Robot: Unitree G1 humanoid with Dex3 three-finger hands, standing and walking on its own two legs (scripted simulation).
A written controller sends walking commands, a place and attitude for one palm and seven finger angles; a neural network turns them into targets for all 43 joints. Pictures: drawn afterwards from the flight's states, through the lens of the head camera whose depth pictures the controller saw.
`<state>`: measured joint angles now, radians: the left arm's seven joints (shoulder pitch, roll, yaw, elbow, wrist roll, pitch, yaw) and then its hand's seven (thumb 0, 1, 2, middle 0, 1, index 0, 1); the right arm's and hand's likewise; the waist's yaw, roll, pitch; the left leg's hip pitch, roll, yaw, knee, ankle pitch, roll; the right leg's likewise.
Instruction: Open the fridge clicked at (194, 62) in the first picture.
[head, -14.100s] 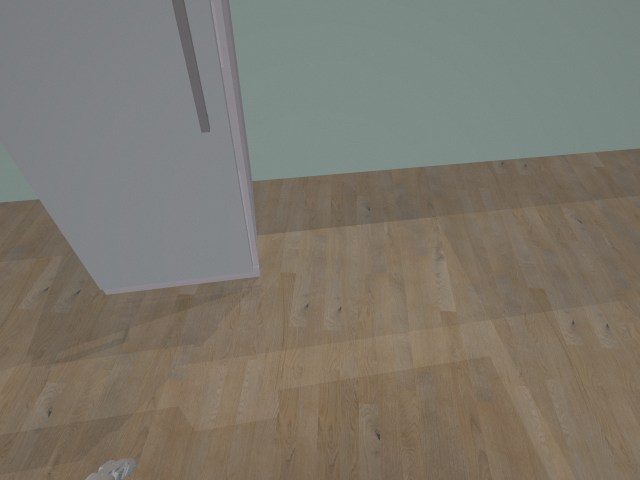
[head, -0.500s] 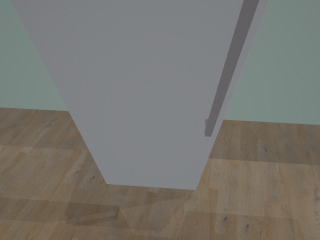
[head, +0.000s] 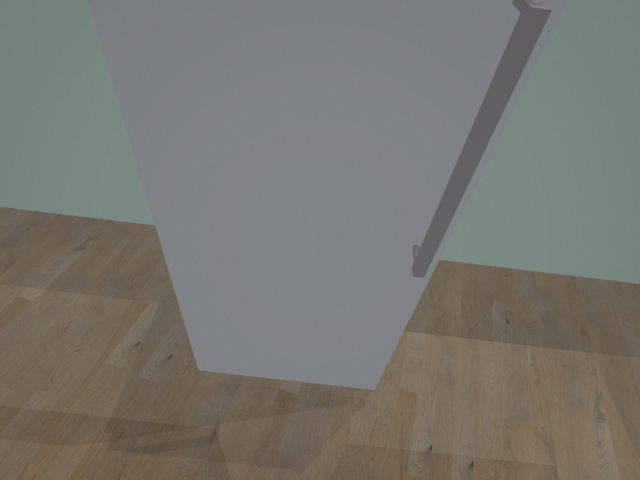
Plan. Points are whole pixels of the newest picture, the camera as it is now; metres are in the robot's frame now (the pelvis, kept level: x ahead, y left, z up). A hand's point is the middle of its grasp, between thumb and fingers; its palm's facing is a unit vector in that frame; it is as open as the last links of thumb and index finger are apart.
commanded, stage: come to a stop and stand still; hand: right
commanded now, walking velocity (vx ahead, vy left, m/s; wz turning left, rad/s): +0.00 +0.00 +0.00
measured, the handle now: (457, 168) +0.49 -0.15 +0.17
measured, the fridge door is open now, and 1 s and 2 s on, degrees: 0 0 0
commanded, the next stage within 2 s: look again from close up in 0.94 s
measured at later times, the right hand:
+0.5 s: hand out of the picture +0.05 -0.16 -0.16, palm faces +0.02 +0.97 -0.23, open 7.3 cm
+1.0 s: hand out of the picture +0.07 -0.16 -0.17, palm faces +0.03 +0.97 -0.22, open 7.4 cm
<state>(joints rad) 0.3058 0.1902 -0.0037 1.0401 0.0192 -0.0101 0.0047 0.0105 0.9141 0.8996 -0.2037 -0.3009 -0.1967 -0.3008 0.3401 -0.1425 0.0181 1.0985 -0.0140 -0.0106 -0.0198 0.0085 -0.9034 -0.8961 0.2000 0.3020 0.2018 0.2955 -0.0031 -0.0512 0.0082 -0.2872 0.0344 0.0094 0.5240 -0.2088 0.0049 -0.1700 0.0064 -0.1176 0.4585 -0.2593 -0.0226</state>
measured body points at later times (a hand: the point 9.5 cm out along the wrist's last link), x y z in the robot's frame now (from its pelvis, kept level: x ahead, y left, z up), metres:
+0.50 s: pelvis +0.03 +0.03 +0.00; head +0.05 +0.04 +0.45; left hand +0.01 +0.24 -0.16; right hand +0.05 -0.21 -0.15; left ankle +0.05 +0.11 -0.74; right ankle +0.00 -0.10 -0.74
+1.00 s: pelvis +0.04 +0.02 +0.00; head +0.06 +0.03 +0.45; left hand +0.06 +0.25 -0.16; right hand +0.07 -0.21 -0.15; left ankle +0.05 +0.11 -0.74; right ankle +0.00 -0.10 -0.74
